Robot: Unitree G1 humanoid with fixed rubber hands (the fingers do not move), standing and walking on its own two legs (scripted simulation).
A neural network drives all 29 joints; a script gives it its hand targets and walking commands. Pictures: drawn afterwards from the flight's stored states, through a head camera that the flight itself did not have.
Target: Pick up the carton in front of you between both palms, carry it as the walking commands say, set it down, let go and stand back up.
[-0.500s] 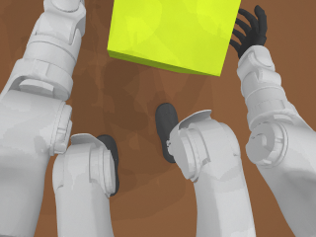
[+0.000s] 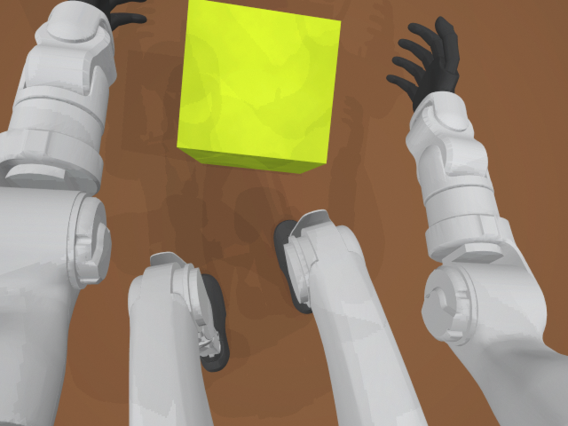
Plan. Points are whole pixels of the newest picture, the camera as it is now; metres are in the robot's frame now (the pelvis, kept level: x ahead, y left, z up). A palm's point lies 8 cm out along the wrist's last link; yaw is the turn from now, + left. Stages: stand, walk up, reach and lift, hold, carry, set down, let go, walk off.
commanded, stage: set down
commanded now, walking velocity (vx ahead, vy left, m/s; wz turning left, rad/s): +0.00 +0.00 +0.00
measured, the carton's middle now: (257, 106) +0.52 -0.08 -0.32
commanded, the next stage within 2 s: let go in 0.62 s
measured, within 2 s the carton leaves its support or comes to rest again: neither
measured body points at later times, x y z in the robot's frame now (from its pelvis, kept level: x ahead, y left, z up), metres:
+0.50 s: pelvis +0.05 +0.02 +0.12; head +0.35 +0.02 +0.47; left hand +0.61 +0.08 +0.03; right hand +0.47 -0.28 +0.04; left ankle +0.09 +0.11 -0.41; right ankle +0.16 -0.10 -0.41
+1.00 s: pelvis +0.07 -0.02 +0.26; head +0.29 -0.04 +0.65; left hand +0.47 +0.12 +0.14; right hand +0.37 -0.29 +0.15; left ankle +0.09 +0.11 -0.41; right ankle +0.16 -0.10 -0.41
